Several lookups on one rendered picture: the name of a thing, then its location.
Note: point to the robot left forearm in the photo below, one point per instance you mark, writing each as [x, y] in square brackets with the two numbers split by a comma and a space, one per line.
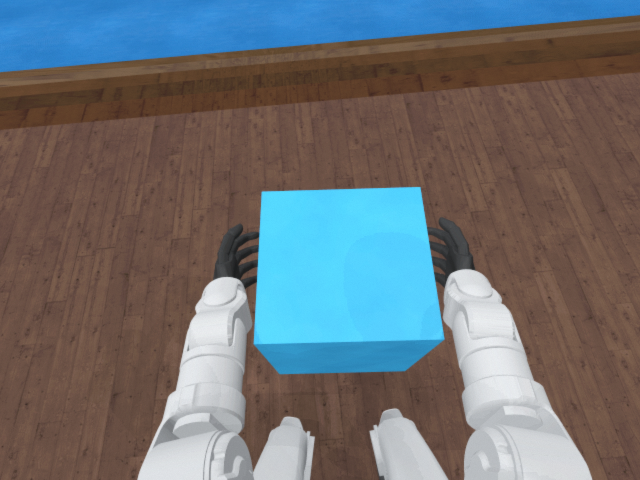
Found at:
[208, 395]

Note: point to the robot right hand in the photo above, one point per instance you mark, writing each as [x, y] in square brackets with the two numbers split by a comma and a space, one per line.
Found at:
[456, 252]

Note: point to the left robot thigh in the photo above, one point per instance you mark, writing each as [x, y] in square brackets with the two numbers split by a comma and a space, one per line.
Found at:
[287, 455]

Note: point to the robot thigh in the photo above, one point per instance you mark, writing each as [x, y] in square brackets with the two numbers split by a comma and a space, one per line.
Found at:
[401, 453]
[287, 455]

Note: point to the robot right upper arm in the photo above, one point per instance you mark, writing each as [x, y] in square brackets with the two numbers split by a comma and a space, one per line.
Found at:
[502, 452]

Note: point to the carton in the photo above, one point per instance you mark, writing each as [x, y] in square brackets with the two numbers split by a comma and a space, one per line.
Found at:
[345, 281]

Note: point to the robot left upper arm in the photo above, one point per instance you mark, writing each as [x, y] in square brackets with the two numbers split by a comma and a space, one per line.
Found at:
[216, 455]

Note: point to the robot right forearm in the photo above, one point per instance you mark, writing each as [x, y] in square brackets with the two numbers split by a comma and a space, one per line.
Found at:
[499, 386]

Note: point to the right robot thigh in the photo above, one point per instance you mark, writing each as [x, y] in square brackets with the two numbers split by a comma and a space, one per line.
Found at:
[401, 453]

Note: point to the robot left hand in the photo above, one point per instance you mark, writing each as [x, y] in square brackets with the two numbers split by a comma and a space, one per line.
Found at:
[227, 264]

